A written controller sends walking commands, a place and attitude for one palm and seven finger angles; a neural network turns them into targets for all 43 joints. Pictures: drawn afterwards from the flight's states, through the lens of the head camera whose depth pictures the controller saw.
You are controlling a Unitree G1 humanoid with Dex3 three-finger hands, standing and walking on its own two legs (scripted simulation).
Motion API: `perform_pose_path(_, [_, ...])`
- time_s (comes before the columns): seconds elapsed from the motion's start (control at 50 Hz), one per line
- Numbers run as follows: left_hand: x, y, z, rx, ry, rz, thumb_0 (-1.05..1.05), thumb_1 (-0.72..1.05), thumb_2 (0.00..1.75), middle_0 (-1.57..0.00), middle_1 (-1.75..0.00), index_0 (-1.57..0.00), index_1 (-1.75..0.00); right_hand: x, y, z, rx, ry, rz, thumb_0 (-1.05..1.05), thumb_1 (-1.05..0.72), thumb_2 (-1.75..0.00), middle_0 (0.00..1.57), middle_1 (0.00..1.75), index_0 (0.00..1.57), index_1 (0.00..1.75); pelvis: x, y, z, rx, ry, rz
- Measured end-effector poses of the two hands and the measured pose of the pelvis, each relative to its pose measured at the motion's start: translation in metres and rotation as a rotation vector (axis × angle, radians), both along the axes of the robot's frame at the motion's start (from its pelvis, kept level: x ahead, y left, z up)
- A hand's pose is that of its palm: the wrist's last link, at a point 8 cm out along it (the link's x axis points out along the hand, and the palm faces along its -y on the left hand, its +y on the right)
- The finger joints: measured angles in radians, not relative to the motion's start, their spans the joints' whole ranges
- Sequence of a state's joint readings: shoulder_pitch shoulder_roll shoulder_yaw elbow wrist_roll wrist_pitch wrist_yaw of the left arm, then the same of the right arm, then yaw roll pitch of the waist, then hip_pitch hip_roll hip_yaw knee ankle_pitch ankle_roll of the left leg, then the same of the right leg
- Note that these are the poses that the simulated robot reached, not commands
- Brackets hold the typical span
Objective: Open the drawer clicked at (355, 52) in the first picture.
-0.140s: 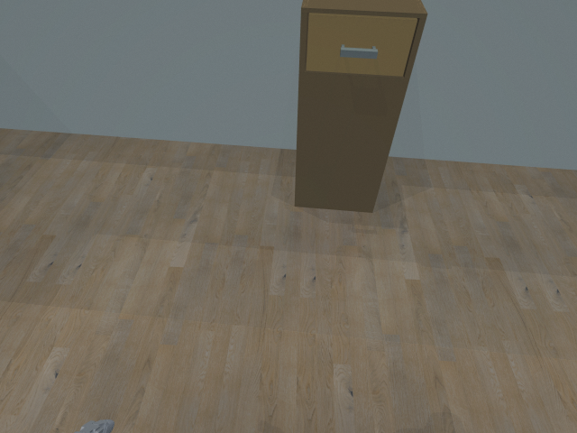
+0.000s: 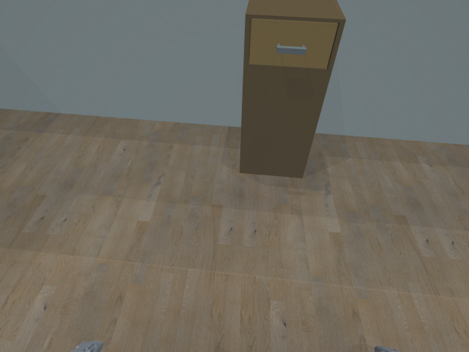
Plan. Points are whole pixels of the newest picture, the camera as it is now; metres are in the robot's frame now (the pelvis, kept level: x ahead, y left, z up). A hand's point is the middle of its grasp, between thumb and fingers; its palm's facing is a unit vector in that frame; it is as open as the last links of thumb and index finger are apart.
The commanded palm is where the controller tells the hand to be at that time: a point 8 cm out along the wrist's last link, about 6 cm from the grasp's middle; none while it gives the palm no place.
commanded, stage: stand and wait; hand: left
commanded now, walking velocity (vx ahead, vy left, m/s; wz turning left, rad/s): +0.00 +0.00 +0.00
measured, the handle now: (291, 48) +1.22 -0.15 +0.01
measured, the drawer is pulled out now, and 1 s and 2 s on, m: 0.00 0.00 0.00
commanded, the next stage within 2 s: look at it before walking up in 0.68 s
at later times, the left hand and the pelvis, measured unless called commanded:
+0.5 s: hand out of the picture +0.05 +0.24 -0.15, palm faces -0.02 -0.94 -0.34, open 7.4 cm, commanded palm none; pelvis -0.02 -0.01 +0.00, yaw +0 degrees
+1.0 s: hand out of the picture +0.05 +0.24 -0.15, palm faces -0.02 -0.94 -0.33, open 7.4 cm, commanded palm none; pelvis -0.02 -0.01 +0.01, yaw +0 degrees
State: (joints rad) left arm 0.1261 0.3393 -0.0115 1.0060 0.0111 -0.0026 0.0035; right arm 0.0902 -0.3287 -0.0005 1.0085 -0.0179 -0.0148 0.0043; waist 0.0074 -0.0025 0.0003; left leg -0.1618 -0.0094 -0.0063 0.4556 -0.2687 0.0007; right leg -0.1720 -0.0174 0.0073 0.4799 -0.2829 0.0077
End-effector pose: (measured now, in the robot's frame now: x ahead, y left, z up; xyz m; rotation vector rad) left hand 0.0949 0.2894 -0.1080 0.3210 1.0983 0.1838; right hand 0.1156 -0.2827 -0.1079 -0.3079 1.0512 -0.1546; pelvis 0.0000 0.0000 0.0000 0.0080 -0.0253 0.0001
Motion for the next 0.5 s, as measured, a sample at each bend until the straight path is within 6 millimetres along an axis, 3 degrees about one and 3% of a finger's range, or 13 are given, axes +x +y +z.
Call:
perform_pose_path(0.14, [-0.013,-0.009,-0.005,-0.023,0.023,0.011,0.0,0.91,0.9,-0.21,-0.3,-0.2,-0.3,-0.006,-0.001,0.001,0.002,0.014,-0.002,0.01,-0.9,-0.9,0.2,0.3,0.21,0.3,-0.004,-0.004,0.002,-0.001,-0.003,0.0])
perform_pose_path(0.5, [-0.055,-0.003,-0.009,-0.007,0.129,0.043,0.01,0.91,0.9,-0.21,-0.3,-0.2,-0.3,-0.066,-0.019,-0.006,-0.021,0.165,-0.057,0.01,-0.9,-0.9,0.2,0.3,0.21,0.3,-0.015,-0.008,0.005,-0.004,-0.01,0.0])
